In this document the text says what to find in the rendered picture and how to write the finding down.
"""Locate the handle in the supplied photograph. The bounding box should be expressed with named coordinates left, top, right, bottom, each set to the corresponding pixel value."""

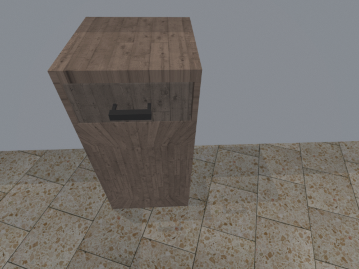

left=108, top=103, right=151, bottom=120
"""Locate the drawer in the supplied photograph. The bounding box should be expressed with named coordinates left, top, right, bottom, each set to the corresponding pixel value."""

left=63, top=82, right=193, bottom=123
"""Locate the cabinet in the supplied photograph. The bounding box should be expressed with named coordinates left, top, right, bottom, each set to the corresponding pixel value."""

left=48, top=17, right=202, bottom=209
